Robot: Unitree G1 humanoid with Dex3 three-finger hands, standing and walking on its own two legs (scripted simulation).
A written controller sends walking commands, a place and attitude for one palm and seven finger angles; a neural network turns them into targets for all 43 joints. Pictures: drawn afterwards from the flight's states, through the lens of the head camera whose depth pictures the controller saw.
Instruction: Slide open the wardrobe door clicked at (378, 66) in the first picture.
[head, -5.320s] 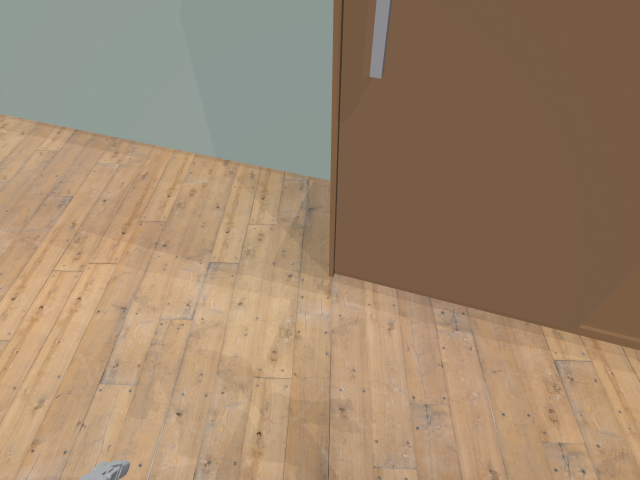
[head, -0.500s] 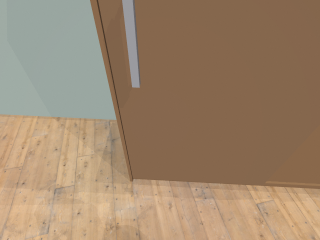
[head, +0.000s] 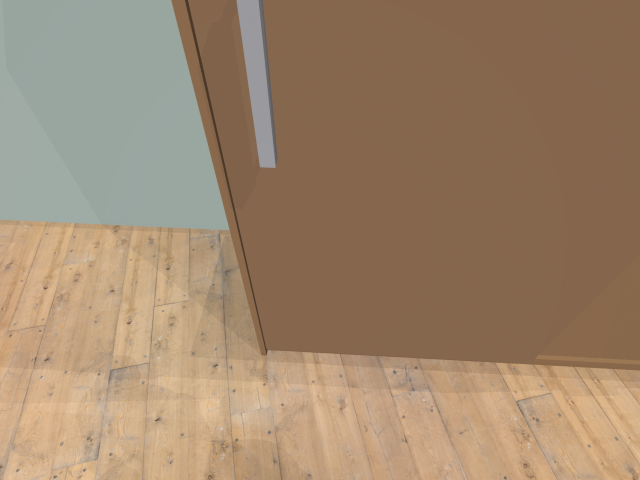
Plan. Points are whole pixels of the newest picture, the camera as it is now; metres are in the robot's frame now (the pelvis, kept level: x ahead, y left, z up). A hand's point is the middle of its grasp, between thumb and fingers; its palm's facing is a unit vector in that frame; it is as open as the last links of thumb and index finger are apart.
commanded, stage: look again from close up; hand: left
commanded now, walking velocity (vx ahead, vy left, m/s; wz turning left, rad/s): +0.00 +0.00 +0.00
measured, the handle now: (261, 69) +0.59 +0.11 +0.23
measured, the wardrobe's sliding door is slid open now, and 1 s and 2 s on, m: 0.00 0.00 0.00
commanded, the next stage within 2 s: shuffle to correct the standing spot in 0.70 s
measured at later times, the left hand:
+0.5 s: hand out of the picture +0.08 +0.20 -0.16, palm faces -0.01 -0.97 -0.24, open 7.4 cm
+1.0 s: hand out of the picture +0.05 +0.19 -0.17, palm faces -0.02 -0.98 -0.21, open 7.4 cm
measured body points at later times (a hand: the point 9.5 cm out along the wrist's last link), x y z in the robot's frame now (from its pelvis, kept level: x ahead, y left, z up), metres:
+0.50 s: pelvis +0.04 +0.01 +0.00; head +0.05 +0.01 +0.45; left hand +0.08 +0.25 -0.15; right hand +0.07 -0.23 -0.15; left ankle +0.03 +0.10 -0.73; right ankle +0.00 -0.11 -0.73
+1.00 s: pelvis +0.05 +0.00 +0.00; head +0.06 +0.00 +0.45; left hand +0.05 +0.24 -0.16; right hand +0.07 -0.23 -0.16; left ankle +0.03 +0.10 -0.74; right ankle +0.00 -0.11 -0.73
